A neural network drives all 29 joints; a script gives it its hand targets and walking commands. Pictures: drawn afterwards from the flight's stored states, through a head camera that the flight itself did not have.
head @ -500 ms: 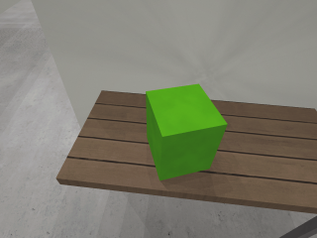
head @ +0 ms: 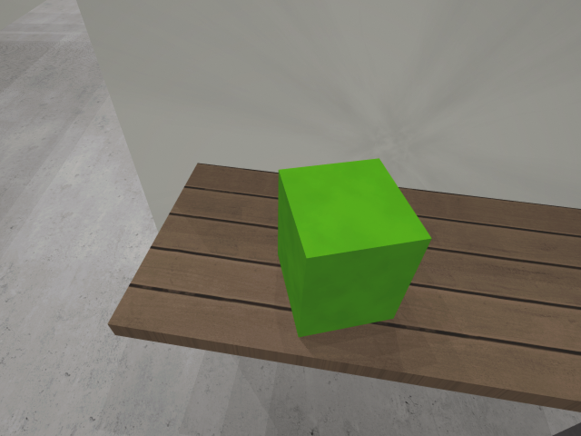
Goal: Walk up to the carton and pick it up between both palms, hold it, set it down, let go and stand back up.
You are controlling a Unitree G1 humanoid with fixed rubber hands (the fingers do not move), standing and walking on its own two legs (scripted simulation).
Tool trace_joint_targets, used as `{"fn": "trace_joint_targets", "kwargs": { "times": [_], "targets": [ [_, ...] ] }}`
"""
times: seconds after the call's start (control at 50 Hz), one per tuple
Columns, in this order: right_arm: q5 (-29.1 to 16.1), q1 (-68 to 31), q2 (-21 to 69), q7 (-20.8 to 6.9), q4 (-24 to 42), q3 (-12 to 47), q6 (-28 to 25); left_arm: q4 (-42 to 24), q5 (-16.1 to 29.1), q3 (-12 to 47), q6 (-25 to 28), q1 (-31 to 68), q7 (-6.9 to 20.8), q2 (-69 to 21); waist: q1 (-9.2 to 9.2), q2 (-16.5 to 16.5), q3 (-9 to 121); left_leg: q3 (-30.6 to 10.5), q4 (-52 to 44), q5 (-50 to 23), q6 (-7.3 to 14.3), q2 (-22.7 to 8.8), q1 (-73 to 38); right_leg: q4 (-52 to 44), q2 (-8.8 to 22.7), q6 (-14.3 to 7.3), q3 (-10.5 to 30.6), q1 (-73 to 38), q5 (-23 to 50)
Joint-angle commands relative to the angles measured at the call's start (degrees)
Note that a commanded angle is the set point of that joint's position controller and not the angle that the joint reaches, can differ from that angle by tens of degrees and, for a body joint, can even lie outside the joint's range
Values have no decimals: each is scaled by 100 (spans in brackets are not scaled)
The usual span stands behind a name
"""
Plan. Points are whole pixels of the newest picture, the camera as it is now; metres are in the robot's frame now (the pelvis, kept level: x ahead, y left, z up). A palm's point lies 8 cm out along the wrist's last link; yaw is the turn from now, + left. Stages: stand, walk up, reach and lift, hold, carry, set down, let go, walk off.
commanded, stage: walk up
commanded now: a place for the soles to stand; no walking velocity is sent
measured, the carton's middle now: (338, 247) +0.49 -0.07 -0.06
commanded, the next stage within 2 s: reach and lift in 1.02 s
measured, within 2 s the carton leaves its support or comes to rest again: neither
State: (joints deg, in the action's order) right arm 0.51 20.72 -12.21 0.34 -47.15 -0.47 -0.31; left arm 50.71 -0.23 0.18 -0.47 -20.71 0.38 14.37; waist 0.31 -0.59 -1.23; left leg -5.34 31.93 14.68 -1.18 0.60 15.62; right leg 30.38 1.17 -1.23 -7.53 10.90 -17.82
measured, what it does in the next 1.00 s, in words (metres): stands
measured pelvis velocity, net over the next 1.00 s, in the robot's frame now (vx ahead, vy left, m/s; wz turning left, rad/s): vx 0.03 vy -0.02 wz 0.10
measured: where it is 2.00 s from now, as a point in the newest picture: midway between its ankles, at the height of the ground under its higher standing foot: outside the picture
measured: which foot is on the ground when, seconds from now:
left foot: down 0.00-1.00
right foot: down 0.00-1.00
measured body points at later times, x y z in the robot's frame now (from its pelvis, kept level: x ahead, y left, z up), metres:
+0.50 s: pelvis +0.02 -0.01 +0.00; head +0.03 -0.01 +0.45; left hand +0.06 +0.25 -0.14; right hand +0.11 -0.26 -0.13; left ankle +0.03 +0.13 -0.73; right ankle -0.01 -0.10 -0.73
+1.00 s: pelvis +0.03 -0.02 -0.01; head +0.04 -0.01 +0.44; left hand +0.04 +0.25 -0.15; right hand +0.13 -0.26 -0.13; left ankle +0.03 +0.13 -0.73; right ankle -0.01 -0.10 -0.73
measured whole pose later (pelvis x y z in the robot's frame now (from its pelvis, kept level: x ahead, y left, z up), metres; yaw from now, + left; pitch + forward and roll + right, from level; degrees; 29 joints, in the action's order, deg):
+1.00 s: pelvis +0.03 -0.02 -0.01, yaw +6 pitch -3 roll -1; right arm 0.7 15.5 -13.0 1.6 -47.7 0.0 0.7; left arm 48.7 0.2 0.3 -2.5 -17.4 0.2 15.9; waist 1.1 -0.8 -3.9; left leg -10.3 36.3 18.4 -2.6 1.6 15.3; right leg 33.4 2.0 -2.2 -13.5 7.4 -23.2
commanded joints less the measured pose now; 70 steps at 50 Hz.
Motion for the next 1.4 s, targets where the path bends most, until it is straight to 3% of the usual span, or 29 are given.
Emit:
{"fn": "trace_joint_targets", "kwargs": {
  "times": [0.0, 0.08, 0.12, 0.2, 0.26, 0.28, 0.38, 0.44, 0.5, 0.66, 0.72, 0.82, 0.94, 1.0, 1.02, 1.04, 1.06, 1.08, 1.14, 1.16, 1.22, 1.24, 1.26, 1.3, 1.32, 1.38],
  "targets": [
    [26, 84, -938, 72, 525, -231, -138, -420, 39, -201, 133, -190, -65, 916, 12, 163, -119, -443, -547, -787, 305, -401, 2, -799, 686, -199, 765, 190, 522],
    [8, 119, -941, 90, 520, -219, -132, -440, 21, -171, 99, -140, -79, 864, -6, 260, -165, -474, -527, -1037, 303, -401, 176, -767, 696, -199, 686, 0, 681],
    [8, 43, -904, 96, 550, -213, -124, -431, 28, -179, 83, -86, -79, 911, 8, 149, -259, -489, -479, -1115, 290, -370, 199, -763, 700, -195, 630, 76, 742],
    [-10, -57, -923, 103, 571, -181, -135, -430, 6, -205, 81, -71, -91, 978, 48, 252, -247, -485, -398, -1717, 317, -412, 237, -650, 737, -191, 533, -175, 1323],
    [-4, -86, -944, 109, 574, -198, -126, -465, 36, -197, 52, 15, -87, 953, 43, 219, -259, -447, -380, -1662, 310, -380, 253, -647, 750, -217, 478, -223, 1224],
    [-3, -87, -936, 111, 560, -196, -125, -455, 35, -182, 42, 31, -82, 956, 32, 43, -190, -505, -350, -1594, 329, -363, 229, -665, 745, -214, 465, -216, 1157],
    [27, -159, -905, 132, 567, -197, -116, -506, 34, -207, 40, 64, -90, 1012, 39, 93, 122, -386, -138, -1836, 293, -316, -22, -631, 845, -280, 410, -371, 1502],
    [18, -221, -944, 152, 554, -208, -91, -554, 40, -211, 9, 155, -81, 1032, 34, 37, 88, -355, -59, -1751, 264, -280, -39, -643, 851, -310, 365, -288, 1364],
    [-4, -297, -940, 145, 564, -207, -67, -581, 18, -206, -25, 170, -84, 1035, 46, 227, -140, -409, -97, -1764, 291, -284, 82, -632, 851, -260, 292, -198, 1305],
    [32, -257, -942, 170, 465, -185, -45, -615, 20, -236, -51, 127, -82, 1111, 39, -4, -36, -361, 99, -1846, 272, -240, 12, -571, 913, -332, 230, -358, 1535],
    [13, -361, -1016, 167, 498, -228, -39, -591, 39, -237, -69, 93, -85, 1091, 61, 269, -129, -393, 87, -1767, 281, -208, 15, -580, 946, -337, 210, -211, 1365],
    [-5, -354, -1059, 164, 457, -228, -59, -593, 6, -253, -97, 97, -76, 1113, 69, 65, -171, -587, -33, -1934, 352, -256, 258, -500, 806, -257, 129, -430, 1398],
    [15, -384, -1002, 176, 443, -215, -25, -596, 49, -253, -78, 15, -66, 1160, 67, 183, 87, -399, 183, -1635, 266, -151, 0, -674, 1002, -362, 220, -355, 1113],
    [15, -373, -1025, 172, 465, -231, -27, -614, 23, -239, -99, 120, -63, 1149, 66, 281, 5, -513, 66, -1621, 302, -178, -23, -546, 948, -385, 148, -248, 1035],
    [625, -3843, -393, 62, 11, -680, -606, -2285, 350, -408, -976, 3797, -74, 1463, -447, 189, 571, 474, 724, -630, -38, -238, 908, 696, 209, -74, 329, 1499, 476],
    [600, -3143, -610, -88, -575, -798, -761, -2371, 226, -331, -1434, 3211, -206, 1057, -449, 272, -80, 505, 839, -233, -66, -245, 1370, 819, 219, -115, 333, 1638, -36],
    [549, -3346, -734, -191, -447, -794, -744, -2539, 248, -310, -1777, 3301, -194, 992, -475, 116, 259, 513, 905, 6, -53, -277, 1389, 926, 251, -121, 293, 1635, -245],
    [494, -3011, -867, -249, -509, -724, -678, -2647, 192, -360, -2018, 2831, -212, 934, -388, 8, 645, 506, 1003, -638, -100, -305, 1154, 991, 177, -86, 188, 1284, 416],
    [-20, -2437, -1266, -424, -692, -508, -937, -3401, 39, -521, -2252, 1927, -269, 746, -182, 409, 1716, 351, 1095, -2577, -317, -243, 9, 898, -65, -2, 74, 845, 2099],
    [-115, -2169, -1420, -467, -772, -476, -1057, -3579, 20, -524, -2259, 1535, -277, 658, -233, 380, 1956, 357, 1042, -2910, -356, -232, -472, 711, -160, -13, 25, 787, 2299],
    [-379, -1874, -1635, -485, -582, -297, -1297, -3404, -150, -682, -2157, 429, -228, 322, -79, 222, 2024, 390, 700, -3384, -301, -38, -1066, 286, -314, 53, 81, 87, 3326],
    [-465, -1854, -1689, -488, -643, -272, -1318, -3279, -221, -711, -2157, 216, -218, 252, -35, 250, 1942, 399, 499, -3178, -288, 16, -1064, 128, -354, 24, 87, -78, 3035],
    [-456, -1942, -1560, -458, -542, -140, -1308, -2973, -251, -813, -2180, 163, -159, 290, 21, -67, 1679, 502, 357, -2583, -146, 97, -848, -60, -275, 86, 185, -169, 2860],
    [-401, -2212, -1374, -370, -222, 7, -1267, -2685, -319, -917, -2219, 329, -123, 386, 147, -228, 1206, 619, 46, -1752, 36, 203, -432, -228, -179, 231, 341, -413, 2706],
    [-370, -2325, -1293, -339, -100, 59, -1245, -2571, -354, -1015, -2220, 473, -134, 452, 277, -193, 1023, 663, -92, -1618, 69, 241, -240, -271, -122, 293, 431, -545, 2824],
    [-326, -2552, -1133, -399, 219, 56, -1269, -2645, -494, -1212, -2030, 991, -242, 499, 556, -1, 732, 806, -351, -1204, 86, 248, 14, -404, -43, 327, 533, -520, 2197]
  ]
}}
